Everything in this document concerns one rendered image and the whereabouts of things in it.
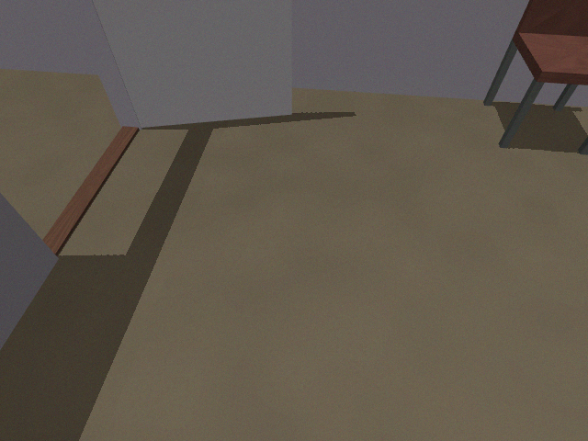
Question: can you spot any chair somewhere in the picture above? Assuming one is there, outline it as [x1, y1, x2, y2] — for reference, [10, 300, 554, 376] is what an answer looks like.
[483, 0, 588, 155]

